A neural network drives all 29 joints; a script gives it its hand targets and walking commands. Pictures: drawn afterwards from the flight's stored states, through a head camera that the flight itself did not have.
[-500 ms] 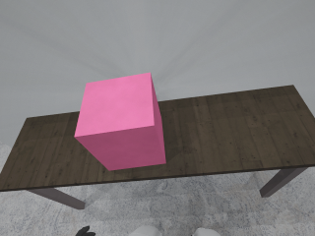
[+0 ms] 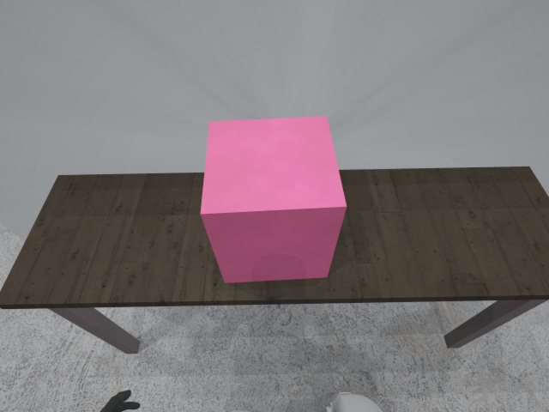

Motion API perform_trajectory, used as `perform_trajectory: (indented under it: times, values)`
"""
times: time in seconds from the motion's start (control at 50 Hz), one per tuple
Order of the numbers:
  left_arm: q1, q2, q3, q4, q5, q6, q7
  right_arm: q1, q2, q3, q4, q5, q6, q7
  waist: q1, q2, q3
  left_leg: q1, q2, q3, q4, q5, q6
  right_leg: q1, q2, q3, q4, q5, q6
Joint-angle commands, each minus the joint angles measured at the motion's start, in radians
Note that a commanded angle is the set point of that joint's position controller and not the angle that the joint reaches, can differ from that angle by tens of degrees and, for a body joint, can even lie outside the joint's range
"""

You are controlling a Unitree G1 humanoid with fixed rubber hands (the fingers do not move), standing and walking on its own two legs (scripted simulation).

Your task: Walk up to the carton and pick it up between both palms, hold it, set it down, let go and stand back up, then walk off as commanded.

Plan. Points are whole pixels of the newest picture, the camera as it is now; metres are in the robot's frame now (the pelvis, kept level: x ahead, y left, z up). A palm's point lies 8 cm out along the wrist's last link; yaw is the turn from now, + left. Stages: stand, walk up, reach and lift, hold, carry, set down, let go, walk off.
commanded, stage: walk up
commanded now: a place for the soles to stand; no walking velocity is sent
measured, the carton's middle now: (272, 204) +0.47 +0.04 -0.05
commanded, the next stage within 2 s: none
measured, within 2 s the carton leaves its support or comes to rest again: neither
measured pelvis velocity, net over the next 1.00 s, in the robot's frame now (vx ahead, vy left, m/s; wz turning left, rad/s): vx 0.00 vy -0.01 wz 0.01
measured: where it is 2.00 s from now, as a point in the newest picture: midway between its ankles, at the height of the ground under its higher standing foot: outside the picture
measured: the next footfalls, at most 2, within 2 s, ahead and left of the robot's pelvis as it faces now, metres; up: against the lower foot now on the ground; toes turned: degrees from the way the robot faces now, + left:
right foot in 0.30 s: +0.04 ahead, -0.11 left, +0.00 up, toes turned +3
left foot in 1.26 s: +0.12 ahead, +0.18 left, +0.00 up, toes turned -3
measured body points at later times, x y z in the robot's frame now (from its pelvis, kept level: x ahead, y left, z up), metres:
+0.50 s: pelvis +0.01 -0.01 +0.00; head +0.06 -0.02 +0.45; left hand +0.12 +0.27 -0.13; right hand +0.08 -0.31 -0.13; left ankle -0.02 +0.11 -0.72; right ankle +0.00 -0.12 -0.73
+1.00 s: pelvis +0.00 -0.01 +0.00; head +0.03 +0.00 +0.45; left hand +0.12 +0.29 -0.12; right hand +0.09 -0.31 -0.13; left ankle -0.02 +0.11 -0.73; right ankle +0.00 -0.12 -0.73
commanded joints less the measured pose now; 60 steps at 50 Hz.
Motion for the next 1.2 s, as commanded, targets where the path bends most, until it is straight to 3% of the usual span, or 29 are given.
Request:
perform_trajectory:
  times: [0.0, 0.06, 0.14, 0.2, 0.22, 0.26, 0.28, 0.3, 0.32, 0.38, 0.42, 0.44, 0.5, 0.52, 0.56, 0.66, 0.72, 0.74, 0.78, 0.82, 0.94, 0.96, 0.98, 1.0, 1.04, 1.08, 1.1, 1.16, 1.18]
  values:
    - [-0.051, 0.208, 0.102, -0.066, -0.003, -0.006, -0.006, 0.059, -0.281, -0.092, -0.072, -0.009, -0.053, -0.033, -0.017, 0.059, -0.202, 0.182, 0.279, -0.396, -0.200, 0.728, 0.082, -0.157, -0.030, 0.091, 0.112, -0.064, 0.003]
    - [-0.071, 0.209, 0.092, -0.064, -0.007, 0.003, -0.002, 0.085, -0.268, -0.086, -0.067, -0.002, -0.051, -0.044, -0.030, 0.122, -0.246, 0.283, 0.262, -0.374, -0.170, 0.878, 0.023, -0.169, -0.033, 0.083, 0.080, -0.040, 0.004]
    - [-0.039, 0.227, 0.088, -0.051, -0.008, 0.001, 0.004, 0.048, -0.257, -0.075, -0.075, -0.002, -0.046, -0.049, -0.020, 0.096, -0.279, 0.286, 0.299, -0.427, -0.171, 0.852, 0.068, -0.124, -0.035, 0.091, 0.002, -0.031, 0.002]
    - [-0.019, 0.225, 0.092, -0.041, -0.006, -0.001, 0.002, -0.047, -0.265, -0.070, -0.103, -0.007, -0.052, -0.047, 0.013, 0.072, -0.237, 0.129, 0.306, -0.389, -0.167, 0.807, 0.127, -0.001, -0.062, 0.081, -0.072, -0.037, -0.008]
    - [-0.010, 0.236, 0.091, -0.030, -0.006, -0.005, 0.001, -0.050, -0.275, -0.070, -0.099, 0.001, -0.047, -0.044, 0.015, 0.102, -0.238, 0.111, 0.292, -0.378, -0.162, 0.766, 0.116, 0.059, -0.055, 0.068, -0.162, -0.017, -0.016]
    - [0.067, 0.207, 0.078, 0.005, 0.002, -0.026, 0.006, -0.125, -0.226, -0.048, -0.108, 0.008, -0.039, -0.032, 0.072, 0.053, -0.283, -0.024, 0.206, -0.246, -0.083, 0.598, 0.053, 0.313, -0.102, 0.116, -0.447, 0.287, -0.049]
    - [0.031, 0.276, 0.094, 0.004, 0.012, -0.042, 0.009, -0.100, -0.195, -0.038, -0.096, 0.023, -0.039, -0.029, 0.041, -0.078, -0.304, -0.114, 0.082, -0.126, 0.021, 0.419, -0.007, 0.403, -0.235, 0.258, -0.462, 0.507, -0.091]
    - [-0.024, 0.281, 0.090, -0.010, -0.002, -0.049, 0.006, -0.072, -0.201, -0.054, -0.065, 0.019, -0.027, -0.029, 0.014, -0.103, -0.299, -0.093, 0.000, -0.033, 0.085, -0.022, -0.034, 0.342, -0.341, 0.323, -0.418, 0.660, -0.178]
    - [-0.045, 0.272, 0.083, -0.014, 0.000, -0.055, 0.003, -0.039, -0.209, -0.059, -0.043, 0.021, -0.022, -0.032, 0.000, -0.081, -0.272, -0.037, 0.023, -0.005, 0.103, -0.162, -0.044, 0.261, -0.369, 0.317, -0.412, 0.606, -0.229]
    - [-0.045, 0.262, 0.084, -0.017, -0.005, -0.063, 0.007, -0.024, -0.226, -0.063, -0.030, 0.004, -0.027, -0.022, -0.011, -0.098, -0.231, -0.048, 0.052, -0.007, -0.002, -0.009, -0.013, 0.252, -0.321, 0.252, -0.340, 0.679, -0.191]
    - [-0.052, 0.268, 0.087, -0.023, -0.008, -0.057, 0.013, -0.026, -0.237, -0.066, -0.027, 0.006, -0.035, -0.020, -0.014, -0.116, -0.262, 0.016, 0.064, -0.035, -0.049, 0.346, -0.012, 0.252, -0.257, 0.178, -0.277, 0.743, -0.146]
    - [-0.056, 0.263, 0.092, -0.034, -0.012, -0.054, 0.016, -0.022, -0.228, -0.068, -0.035, 0.003, -0.035, -0.020, -0.016, -0.073, -0.271, 0.049, 0.073, -0.058, -0.057, 0.454, 0.000, 0.224, -0.230, 0.159, -0.257, 0.751, -0.125]
    - [-0.069, 0.237, 0.094, -0.016, -0.012, -0.047, 0.012, -0.075, -0.229, -0.063, -0.051, 0.008, -0.033, -0.020, -0.002, -0.100, -0.293, 0.044, 0.122, -0.129, -0.074, 0.523, 0.035, 0.222, -0.149, 0.113, -0.245, 0.570, -0.071]
    - [-0.073, 0.232, 0.098, -0.021, -0.012, -0.048, 0.010, -0.082, -0.250, -0.066, -0.052, 0.005, -0.032, -0.019, 0.005, -0.041, -0.284, 0.005, 0.121, -0.141, -0.100, 0.512, 0.037, 0.228, -0.138, 0.110, -0.237, 0.513, -0.070]
    - [-0.067, 0.231, 0.093, -0.017, -0.014, -0.047, 0.008, -0.105, -0.241, -0.059, -0.048, 0.005, -0.033, -0.019, 0.016, -0.050, -0.315, -0.027, 0.130, -0.163, -0.121, 0.456, 0.043, 0.287, -0.143, 0.118, -0.261, 0.488, -0.071]
    - [-0.116, 0.217, 0.092, -0.019, -0.016, -0.044, 0.004, -0.090, -0.239, -0.057, -0.057, 0.006, -0.042, -0.020, -0.006, 0.004, -0.303, 0.029, 0.156, -0.174, -0.142, 0.606, 0.023, 0.225, -0.121, 0.098, -0.239, 0.459, -0.060]
    - [-0.089, 0.215, 0.083, -0.016, -0.012, -0.042, 0.004, -0.123, -0.237, -0.053, -0.058, 0.004, -0.040, -0.019, 0.017, -0.040, -0.289, -0.013, 0.169, -0.209, -0.178, 0.508, 0.048, 0.245, -0.096, 0.093, -0.257, 0.406, -0.043]
    - [-0.098, 0.199, 0.081, -0.002, -0.015, -0.038, 0.003, -0.155, -0.248, -0.048, -0.060, 0.002, -0.040, -0.019, 0.022, -0.001, -0.265, -0.043, 0.166, -0.185, -0.191, 0.486, 0.059, 0.246, -0.096, 0.088, -0.253, 0.386, -0.045]
    - [-0.099, 0.209, 0.080, -0.004, -0.007, -0.043, -0.001, -0.149, -0.233, -0.045, -0.071, 0.002, -0.043, -0.017, 0.031, 0.029, -0.269, -0.066, 0.151, -0.179, -0.186, 0.461, 0.041, 0.278, -0.116, 0.092, -0.273, 0.413, -0.051]
    - [-0.094, 0.217, 0.078, 0.006, -0.006, -0.045, -0.001, -0.127, -0.235, -0.045, -0.046, 0.005, -0.041, -0.018, 0.014, -0.054, -0.275, -0.025, 0.138, -0.157, -0.177, 0.460, 0.025, 0.275, -0.138, 0.110, -0.318, 0.465, -0.062]
    - [-0.119, 0.234, 0.082, 0.010, -0.005, -0.044, -0.001, -0.124, -0.235, -0.050, -0.043, 0.006, -0.038, -0.014, 0.015, -0.044, -0.259, -0.019, 0.107, -0.135, -0.168, 0.423, 0.027, 0.254, -0.148, 0.136, -0.318, 0.442, -0.076]
    - [0.105, 0.331, 0.126, 0.035, 0.003, -0.077, 0.027, -0.123, -0.275, -0.086, -0.114, -0.041, -0.012, 0.017, 0.076, 0.044, -0.291, -0.191, 0.033, -0.076, 0.046, 0.235, 0.033, 0.399, -0.235, 0.276, -0.365, 0.216, -0.152]
    - [0.192, 0.391, 0.145, 0.060, 0.006, -0.091, 0.040, -0.163, -0.266, -0.089, -0.143, -0.045, 0.005, 0.026, 0.107, -0.093, -0.240, -0.385, -0.033, 0.005, 0.281, -0.098, 0.002, 0.477, -0.393, 0.464, -0.460, 0.222, -0.250]
    - [0.187, 0.392, 0.153, 0.037, 0.004, -0.104, 0.043, -0.103, -0.257, -0.088, -0.141, -0.058, 0.015, 0.025, 0.086, -0.062, -0.218, -0.434, 0.017, -0.054, 0.400, -0.215, -0.006, 0.435, -0.487, 0.513, -0.474, 0.252, -0.271]
    - [0.109, 0.362, 0.147, -0.014, 0.004, -0.111, 0.051, -0.068, -0.255, -0.098, -0.142, -0.051, 0.021, 0.040, 0.039, 0.010, -0.148, -0.410, 0.059, -0.063, 0.483, -0.162, -0.023, 0.299, -0.456, 0.406, -0.453, 0.328, -0.284]
    - [0.097, 0.332, 0.141, -0.041, 0.007, -0.120, 0.043, -0.026, -0.249, -0.105, -0.132, -0.030, 0.020, 0.060, 0.018, -0.066, -0.143, -0.380, 0.095, -0.079, 0.413, -0.141, -0.031, 0.297, -0.401, 0.289, -0.417, 0.369, -0.249]
    - [0.114, 0.325, 0.135, -0.048, 0.009, -0.120, 0.041, -0.053, -0.255, -0.107, -0.132, -0.026, 0.017, 0.063, 0.034, -0.041, -0.157, -0.400, 0.095, -0.053, 0.310, -0.146, -0.042, 0.333, -0.366, 0.272, -0.390, 0.378, -0.235]
    - [0.119, 0.349, 0.132, -0.059, 0.017, -0.115, 0.034, -0.073, -0.256, -0.102, -0.130, -0.028, 0.005, 0.055, 0.040, -0.089, -0.170, -0.299, 0.124, 0.008, 0.136, -0.104, -0.038, 0.248, -0.378, 0.243, -0.339, 0.471, -0.223]
    - [0.070, 0.332, 0.123, -0.075, 0.015, -0.109, 0.029, -0.043, -0.242, -0.105, -0.115, -0.030, 0.003, 0.046, 0.006, -0.115, -0.168, -0.190, 0.141, 0.022, 0.020, -0.068, -0.026, 0.166, -0.361, 0.190, -0.301, 0.493, -0.186]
